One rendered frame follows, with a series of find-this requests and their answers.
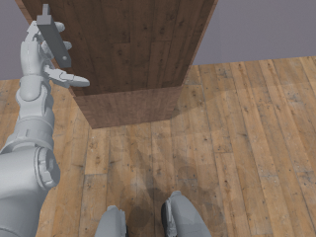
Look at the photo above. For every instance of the robot thigh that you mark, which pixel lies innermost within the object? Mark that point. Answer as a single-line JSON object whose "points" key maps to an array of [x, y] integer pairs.
{"points": [[111, 224], [187, 219]]}

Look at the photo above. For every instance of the handle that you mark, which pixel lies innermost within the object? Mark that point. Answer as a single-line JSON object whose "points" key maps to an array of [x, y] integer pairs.
{"points": [[52, 37]]}

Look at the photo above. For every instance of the left robot upper arm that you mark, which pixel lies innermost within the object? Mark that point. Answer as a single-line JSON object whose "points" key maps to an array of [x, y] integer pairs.
{"points": [[26, 177]]}

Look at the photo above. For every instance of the robot right thigh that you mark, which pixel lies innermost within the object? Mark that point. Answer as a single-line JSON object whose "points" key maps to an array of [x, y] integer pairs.
{"points": [[187, 219]]}

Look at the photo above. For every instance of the cupboard door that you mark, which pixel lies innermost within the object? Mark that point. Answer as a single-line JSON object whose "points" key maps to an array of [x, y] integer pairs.
{"points": [[127, 45]]}

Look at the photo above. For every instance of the left robot forearm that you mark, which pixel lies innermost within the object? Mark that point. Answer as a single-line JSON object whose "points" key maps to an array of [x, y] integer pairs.
{"points": [[35, 123]]}

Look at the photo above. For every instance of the robot left thigh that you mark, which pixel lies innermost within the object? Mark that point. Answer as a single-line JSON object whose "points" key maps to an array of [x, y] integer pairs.
{"points": [[111, 224]]}

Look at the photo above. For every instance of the robot left hand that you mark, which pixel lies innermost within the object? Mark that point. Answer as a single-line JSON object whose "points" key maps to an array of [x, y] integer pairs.
{"points": [[34, 58]]}

